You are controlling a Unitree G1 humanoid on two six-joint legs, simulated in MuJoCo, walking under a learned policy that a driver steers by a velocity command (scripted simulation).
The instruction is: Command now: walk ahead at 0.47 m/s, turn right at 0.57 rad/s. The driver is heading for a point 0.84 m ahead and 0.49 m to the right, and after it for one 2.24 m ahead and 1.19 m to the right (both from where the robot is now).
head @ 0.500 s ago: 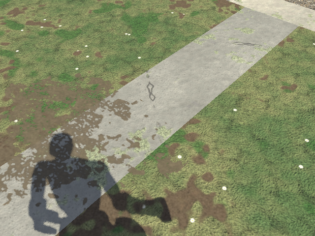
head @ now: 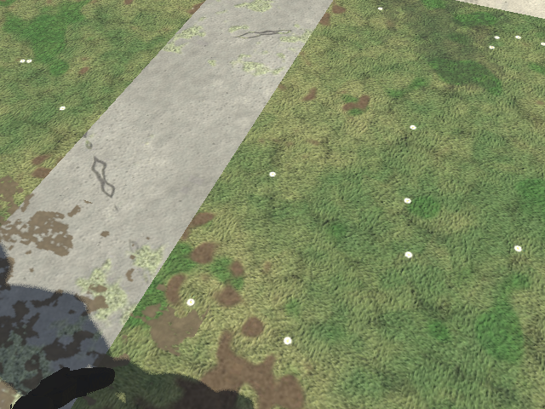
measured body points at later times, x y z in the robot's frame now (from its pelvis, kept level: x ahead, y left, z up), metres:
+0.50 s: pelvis +0.28 +0.01 +0.01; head +0.31 +0.00 +0.46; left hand +0.40 +0.29 -0.10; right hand +0.45 -0.28 -0.06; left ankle +0.43 +0.08 -0.71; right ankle +0.11 -0.07 -0.67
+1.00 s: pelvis +0.33 -0.04 +0.03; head +0.35 -0.09 +0.47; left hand +0.63 +0.10 -0.04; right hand +0.29 -0.37 -0.09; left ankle +0.41 +0.08 -0.66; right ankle +0.30 -0.14 -0.71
